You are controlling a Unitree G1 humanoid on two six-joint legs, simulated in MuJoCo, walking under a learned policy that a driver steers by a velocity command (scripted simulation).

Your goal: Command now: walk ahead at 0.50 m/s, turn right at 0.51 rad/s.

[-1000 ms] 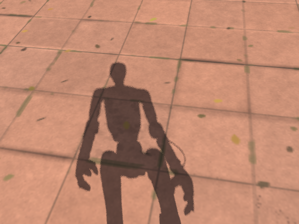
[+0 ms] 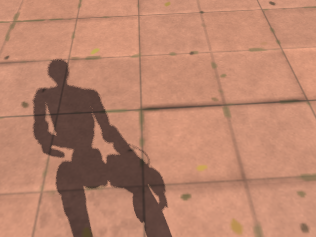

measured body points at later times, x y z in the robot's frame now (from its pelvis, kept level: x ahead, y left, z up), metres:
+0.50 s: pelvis +0.31 -0.01 +0.01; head +0.33 -0.02 +0.46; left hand +0.39 +0.27 -0.11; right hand +0.47 -0.29 -0.08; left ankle +0.46 +0.07 -0.72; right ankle +0.15 -0.09 -0.72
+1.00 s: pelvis +0.57 -0.07 +0.01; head +0.60 -0.08 +0.46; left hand +0.86 +0.07 -0.06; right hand +0.47 -0.33 -0.12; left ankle +0.46 +0.07 -0.72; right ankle +0.69 -0.24 -0.70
